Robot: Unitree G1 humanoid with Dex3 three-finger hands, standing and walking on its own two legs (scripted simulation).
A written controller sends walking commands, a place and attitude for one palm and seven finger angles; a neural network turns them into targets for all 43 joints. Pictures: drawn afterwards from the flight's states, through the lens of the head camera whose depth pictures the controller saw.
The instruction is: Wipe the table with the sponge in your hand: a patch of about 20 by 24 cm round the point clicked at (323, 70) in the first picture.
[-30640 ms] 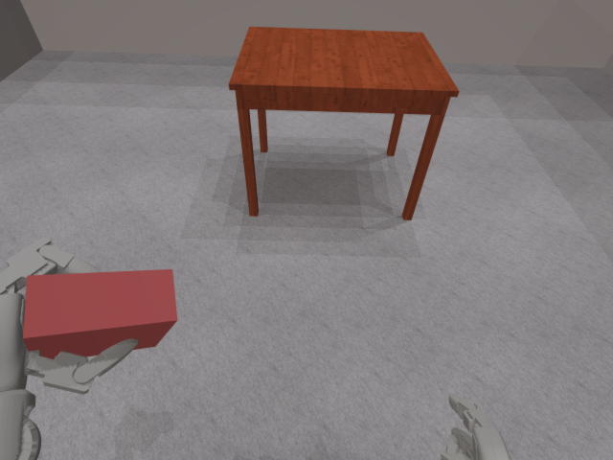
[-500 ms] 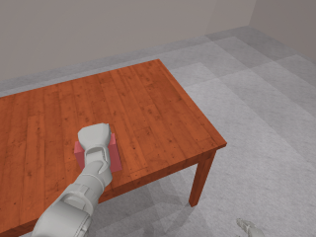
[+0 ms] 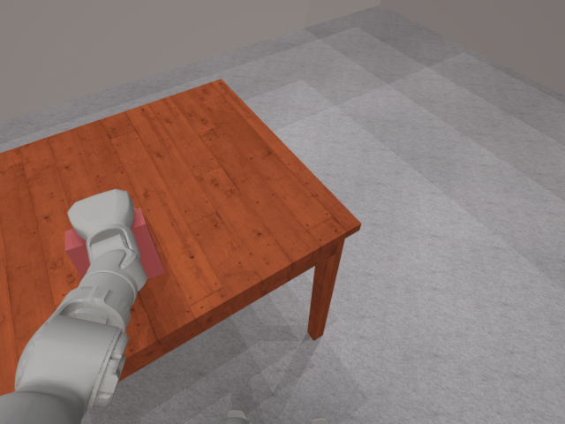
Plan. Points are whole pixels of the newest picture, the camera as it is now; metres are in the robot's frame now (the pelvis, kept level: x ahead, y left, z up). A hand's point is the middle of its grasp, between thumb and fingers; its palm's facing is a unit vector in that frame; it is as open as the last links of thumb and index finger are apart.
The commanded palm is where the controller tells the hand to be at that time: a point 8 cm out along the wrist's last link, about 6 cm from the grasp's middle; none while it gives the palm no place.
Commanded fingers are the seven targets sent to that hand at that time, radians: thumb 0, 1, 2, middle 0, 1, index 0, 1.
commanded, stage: wipe forward along the third lane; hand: left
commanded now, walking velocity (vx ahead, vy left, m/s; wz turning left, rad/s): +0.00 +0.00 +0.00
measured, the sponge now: (122, 261) +0.39 +0.27 -0.03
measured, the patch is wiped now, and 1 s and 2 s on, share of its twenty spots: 0.85 0.95 0.95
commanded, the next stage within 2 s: wipe back along the third lane in 0.56 s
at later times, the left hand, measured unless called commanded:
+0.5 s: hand (107, 217) +0.45 +0.30 +0.01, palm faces -0.12 -0.02 -0.99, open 9.6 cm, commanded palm +0.44 +0.29 +0.04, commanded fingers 0.00 0.10 1.30 -1.20 -1.60 -1.20 -1.60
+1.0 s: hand (103, 214) +0.46 +0.31 +0.01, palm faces -0.06 -0.02 -1.00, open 9.6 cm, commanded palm +0.42 +0.28 +0.04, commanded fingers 0.00 0.10 1.30 -1.20 -1.60 -1.20 -1.60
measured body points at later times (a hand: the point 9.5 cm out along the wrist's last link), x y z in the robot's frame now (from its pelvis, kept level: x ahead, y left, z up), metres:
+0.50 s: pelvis +0.02 +0.02 +0.00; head +0.08 +0.03 +0.44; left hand +0.45 +0.29 +0.07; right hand +0.12 -0.23 -0.12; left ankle +0.06 +0.13 -0.69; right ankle +0.04 -0.05 -0.69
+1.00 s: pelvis +0.03 +0.06 +0.01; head +0.09 +0.08 +0.45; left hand +0.46 +0.30 +0.07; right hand +0.09 -0.19 -0.12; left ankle +0.06 +0.13 -0.69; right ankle +0.04 -0.05 -0.69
